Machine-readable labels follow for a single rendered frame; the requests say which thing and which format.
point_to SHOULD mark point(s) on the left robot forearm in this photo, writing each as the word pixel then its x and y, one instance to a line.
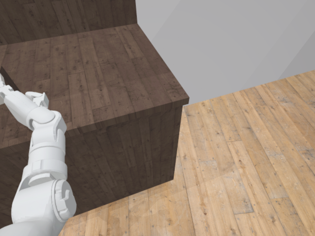
pixel 47 149

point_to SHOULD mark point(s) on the robot left hand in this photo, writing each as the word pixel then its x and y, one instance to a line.
pixel 21 105

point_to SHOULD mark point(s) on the counter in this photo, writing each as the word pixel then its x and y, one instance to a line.
pixel 121 103

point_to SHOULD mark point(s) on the robot left upper arm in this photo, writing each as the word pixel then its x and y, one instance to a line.
pixel 41 210

